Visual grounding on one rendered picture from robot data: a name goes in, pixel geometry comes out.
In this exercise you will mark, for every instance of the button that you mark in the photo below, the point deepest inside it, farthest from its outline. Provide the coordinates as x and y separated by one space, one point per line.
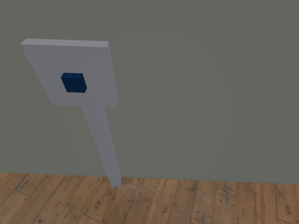
74 82

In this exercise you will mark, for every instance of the panel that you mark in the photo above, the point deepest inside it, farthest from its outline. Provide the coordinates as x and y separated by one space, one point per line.
51 58

